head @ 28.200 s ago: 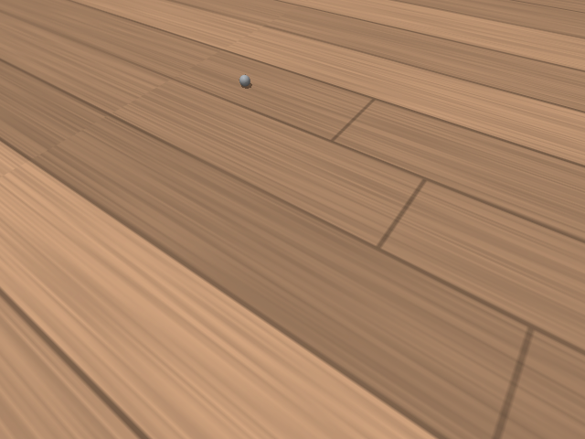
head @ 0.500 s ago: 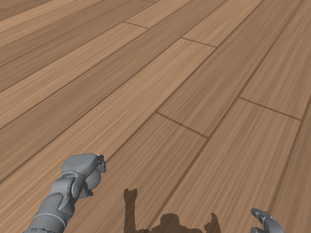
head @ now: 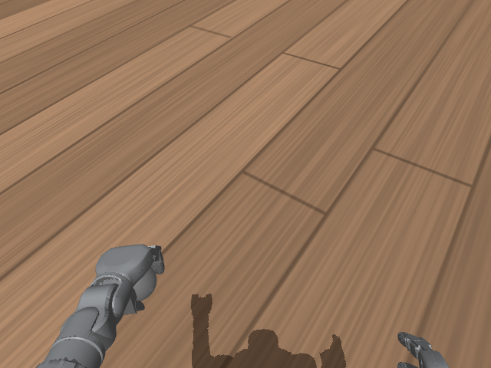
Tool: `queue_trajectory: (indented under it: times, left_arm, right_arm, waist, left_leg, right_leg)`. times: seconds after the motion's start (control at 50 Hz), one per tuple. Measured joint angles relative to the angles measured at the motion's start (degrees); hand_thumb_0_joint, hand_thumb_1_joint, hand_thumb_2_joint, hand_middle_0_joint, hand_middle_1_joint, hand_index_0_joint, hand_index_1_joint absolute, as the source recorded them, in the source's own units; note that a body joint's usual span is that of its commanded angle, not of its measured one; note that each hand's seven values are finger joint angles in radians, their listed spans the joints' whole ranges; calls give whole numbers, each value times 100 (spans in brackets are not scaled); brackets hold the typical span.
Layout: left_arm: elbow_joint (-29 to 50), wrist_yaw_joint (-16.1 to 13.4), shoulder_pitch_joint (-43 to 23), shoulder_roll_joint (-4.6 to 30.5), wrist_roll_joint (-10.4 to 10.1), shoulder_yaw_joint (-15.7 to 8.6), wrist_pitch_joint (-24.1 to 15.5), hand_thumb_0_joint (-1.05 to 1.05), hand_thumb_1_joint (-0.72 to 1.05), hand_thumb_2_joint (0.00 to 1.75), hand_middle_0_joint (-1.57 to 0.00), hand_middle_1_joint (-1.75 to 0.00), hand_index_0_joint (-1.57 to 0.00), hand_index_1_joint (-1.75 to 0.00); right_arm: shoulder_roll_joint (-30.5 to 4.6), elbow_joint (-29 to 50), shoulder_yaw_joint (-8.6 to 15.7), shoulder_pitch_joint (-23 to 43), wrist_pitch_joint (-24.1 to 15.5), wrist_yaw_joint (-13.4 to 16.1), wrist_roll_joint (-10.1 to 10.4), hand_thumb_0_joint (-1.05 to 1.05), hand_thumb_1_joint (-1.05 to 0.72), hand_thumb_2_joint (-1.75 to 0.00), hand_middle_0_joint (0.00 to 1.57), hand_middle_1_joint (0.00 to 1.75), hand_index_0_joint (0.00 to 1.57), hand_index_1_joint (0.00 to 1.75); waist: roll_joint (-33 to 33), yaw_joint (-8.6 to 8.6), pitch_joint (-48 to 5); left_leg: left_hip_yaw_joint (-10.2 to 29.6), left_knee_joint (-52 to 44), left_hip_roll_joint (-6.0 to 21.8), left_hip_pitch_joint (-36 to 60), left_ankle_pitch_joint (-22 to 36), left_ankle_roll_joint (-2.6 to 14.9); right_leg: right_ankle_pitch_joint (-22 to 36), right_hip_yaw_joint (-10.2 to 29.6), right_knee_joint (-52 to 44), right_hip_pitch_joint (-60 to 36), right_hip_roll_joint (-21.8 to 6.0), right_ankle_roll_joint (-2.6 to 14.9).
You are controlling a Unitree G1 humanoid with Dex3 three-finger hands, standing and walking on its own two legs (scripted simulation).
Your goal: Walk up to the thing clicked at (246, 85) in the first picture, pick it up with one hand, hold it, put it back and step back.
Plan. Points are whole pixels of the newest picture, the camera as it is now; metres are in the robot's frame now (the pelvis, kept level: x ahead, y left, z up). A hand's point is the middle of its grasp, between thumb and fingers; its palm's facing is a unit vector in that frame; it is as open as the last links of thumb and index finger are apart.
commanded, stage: crouch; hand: left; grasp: from above
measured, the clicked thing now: (136, 281) +0.31 +0.24 -0.07
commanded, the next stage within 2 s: lower in 1.66 s
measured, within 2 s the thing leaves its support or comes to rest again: neither
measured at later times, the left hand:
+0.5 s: hand (152, 307) +0.32 +0.27 -0.27, palm faces -0.43 +0.03 -0.90, open 9.1 cm
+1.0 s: hand (164, 324) +0.35 +0.30 -0.48, palm faces -0.46 -0.03 -0.89, open 9.0 cm
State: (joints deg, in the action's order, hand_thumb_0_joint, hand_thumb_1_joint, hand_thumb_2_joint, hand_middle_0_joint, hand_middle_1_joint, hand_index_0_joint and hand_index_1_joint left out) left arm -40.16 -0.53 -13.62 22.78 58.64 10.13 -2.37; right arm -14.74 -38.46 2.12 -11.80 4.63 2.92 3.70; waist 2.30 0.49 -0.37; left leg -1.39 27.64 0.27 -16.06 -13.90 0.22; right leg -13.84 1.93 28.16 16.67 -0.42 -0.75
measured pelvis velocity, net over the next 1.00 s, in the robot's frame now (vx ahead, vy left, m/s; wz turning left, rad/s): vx -0.07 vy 0.01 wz -0.04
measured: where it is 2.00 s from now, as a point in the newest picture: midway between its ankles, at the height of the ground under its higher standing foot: outside the picture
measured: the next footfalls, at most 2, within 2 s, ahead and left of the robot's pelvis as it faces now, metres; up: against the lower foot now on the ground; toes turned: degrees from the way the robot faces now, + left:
none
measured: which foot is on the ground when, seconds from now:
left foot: down 0.00-1.00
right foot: down 0.00-1.00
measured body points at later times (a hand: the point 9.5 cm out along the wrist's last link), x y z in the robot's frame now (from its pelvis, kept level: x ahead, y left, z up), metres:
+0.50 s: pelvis -0.05 +0.01 -0.15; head +0.09 +0.02 +0.28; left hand +0.34 +0.26 -0.22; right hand +0.01 -0.29 -0.27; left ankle +0.00 +0.12 -0.74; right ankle +0.01 -0.13 -0.74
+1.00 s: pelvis -0.07 +0.01 -0.32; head +0.16 +0.05 +0.07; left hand +0.37 +0.30 -0.43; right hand +0.00 -0.27 -0.44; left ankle +0.00 +0.12 -0.74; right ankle +0.01 -0.13 -0.74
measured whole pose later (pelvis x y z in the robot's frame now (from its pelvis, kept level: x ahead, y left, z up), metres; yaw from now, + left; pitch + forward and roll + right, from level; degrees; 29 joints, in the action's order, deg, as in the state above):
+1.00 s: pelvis -0.07 +0.01 -0.32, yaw -2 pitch +38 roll -7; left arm -70.2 -20.5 -42.0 37.0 72.7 -7.8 -14.9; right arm -14.7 -42.8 2.1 -8.8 -2.9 -5.7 -5.8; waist 1.1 8.1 -9.1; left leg 4.7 116.0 -0.2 -114.6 -39.2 0.6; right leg -38.8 -3.1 111.9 111.1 0.2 -1.7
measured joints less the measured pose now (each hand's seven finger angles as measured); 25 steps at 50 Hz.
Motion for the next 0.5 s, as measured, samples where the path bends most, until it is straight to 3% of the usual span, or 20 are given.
queue_trajectory:
  times: [0.14,0.3,0.42,0.5]
  left_arm:
    - [-967,-780,-401,-63,386,-79,-161,0,2,77,-51,-86,-63,-88]
    - [-1959,-1522,-1103,94,833,-344,-427,1,3,75,-49,-88,-63,-88]
    - [-2391,-1879,-1589,307,978,-649,-519,1,5,73,-48,-89,-62,-89]
    - [-2498,-1960,-1824,442,995,-830,-536,1,6,72,-47,-90,-62,-89]
  right_arm:
    - [-7,-114,61,2,-13,-142,-150,1,-90,-90,20,30,20,30]
    - [-118,-206,230,-218,-134,-281,-333,1,-90,-90,20,30,20,30]
    - [-167,-293,297,-317,-272,-279,-435,1,-90,-89,20,30,20,30]
    - [-130,-357,299,-331,-374,-252,-494,1,-90,-89,20,30,20,30]
  waist:
    - [-129,94,-131]
    - [-179,265,-604]
    - [-111,456,-907]
    - [-45,549,-1042]
  left_leg:
    - [85,877,8,-1026,-299,-7]
    - [185,2974,55,-3289,-1066,-4]
    - [234,4530,57,-5059,-1545,30]
    - [247,5407,48,-6096,-1804,58]
  right_leg:
    - [-280,-78,788,955,10,2]
    - [-995,-158,2752,3134,67,-36]
    - [-1475,-190,4262,4870,82,-60]
    - [-1715,-194,5117,5891,82,-74]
